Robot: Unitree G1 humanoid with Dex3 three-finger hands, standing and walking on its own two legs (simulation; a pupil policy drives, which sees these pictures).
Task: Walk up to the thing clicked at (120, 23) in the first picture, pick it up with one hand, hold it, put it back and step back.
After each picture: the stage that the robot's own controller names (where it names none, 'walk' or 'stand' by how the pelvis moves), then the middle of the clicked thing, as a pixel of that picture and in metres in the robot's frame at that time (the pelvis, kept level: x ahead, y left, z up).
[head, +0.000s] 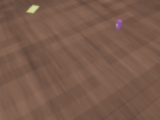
stand; (118, 24) +1.73 -0.48 -0.72
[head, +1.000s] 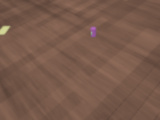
walk; (93, 32) +1.65 -0.03 -0.69
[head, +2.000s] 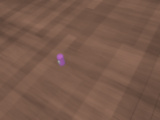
walk; (61, 59) +1.07 +0.31 -0.72
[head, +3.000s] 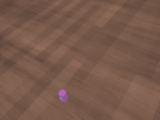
walk; (63, 96) +0.68 +0.26 -0.72
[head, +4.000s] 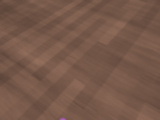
walk; out of the picture +0.45 +0.18 -0.71
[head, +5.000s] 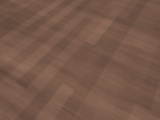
stand; out of the picture +0.36 +0.21 -0.72
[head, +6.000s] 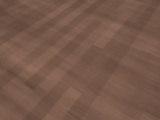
stand; out of the picture +0.34 +0.18 -0.72
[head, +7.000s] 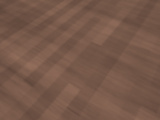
stand; out of the picture +0.37 +0.20 -0.73
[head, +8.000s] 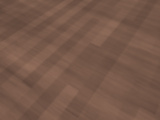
stand; out of the picture +0.36 +0.21 -0.73
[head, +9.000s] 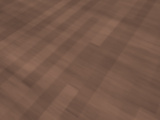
stand; out of the picture +0.35 +0.21 -0.73
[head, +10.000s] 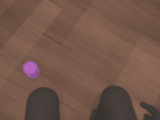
go down; (31, 70) +0.42 +0.22 -0.40
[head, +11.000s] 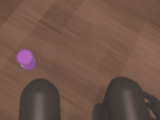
go down; (27, 60) +0.43 +0.23 -0.31
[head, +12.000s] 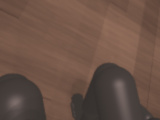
close in; out of the picture +0.42 +0.26 -0.23
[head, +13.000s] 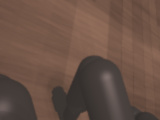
close; out of the picture +0.42 +0.27 -0.22
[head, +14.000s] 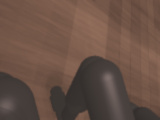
lift; out of the picture +0.41 +0.27 -0.23
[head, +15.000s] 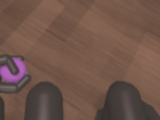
lift; (15, 74) +0.33 +0.23 -0.08
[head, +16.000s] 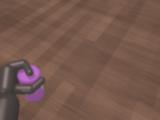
hold; (32, 83) +0.34 +0.18 +0.04
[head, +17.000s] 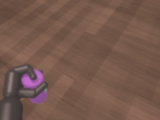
hold; (35, 87) +0.34 +0.17 +0.00
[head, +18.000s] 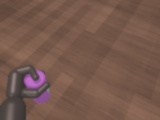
crouch; (38, 87) +0.34 +0.16 -0.02
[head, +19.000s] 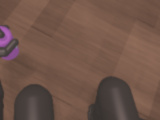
crouch; (4, 44) +0.46 +0.22 -0.09
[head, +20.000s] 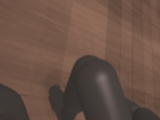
lower; out of the picture +0.44 +0.28 -0.23
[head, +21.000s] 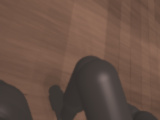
lower; out of the picture +0.43 +0.28 -0.23
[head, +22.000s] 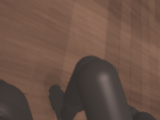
lower; out of the picture +0.44 +0.28 -0.23
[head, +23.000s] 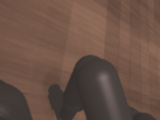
lower; out of the picture +0.44 +0.28 -0.23
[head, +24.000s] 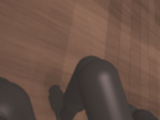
draw back; out of the picture +0.43 +0.26 -0.24
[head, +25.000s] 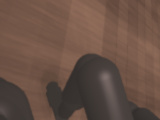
withdraw; out of the picture +0.43 +0.26 -0.23
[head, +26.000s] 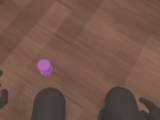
walk; (45, 67) +0.45 +0.19 -0.40
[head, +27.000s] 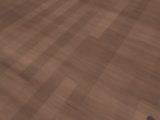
stand; out of the picture +0.38 +0.18 -0.66
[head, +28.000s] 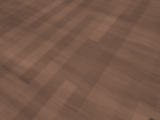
stand; out of the picture +0.39 +0.19 -0.67
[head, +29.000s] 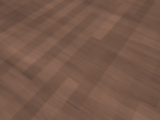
stand; out of the picture +0.38 +0.17 -0.69
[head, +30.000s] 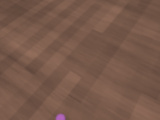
walk; out of the picture +0.40 +0.17 -0.72
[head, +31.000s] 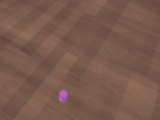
walk; (63, 96) +0.52 +0.09 -0.71
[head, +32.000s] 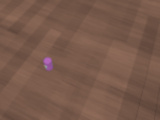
walk; (48, 64) +0.79 +0.29 -0.68
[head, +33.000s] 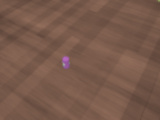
stand; (66, 62) +1.02 +0.20 -0.70
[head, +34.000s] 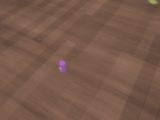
stand; (62, 66) +1.02 +0.21 -0.72
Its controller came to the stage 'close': yes
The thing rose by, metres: 0.71
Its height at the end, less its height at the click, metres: +0.00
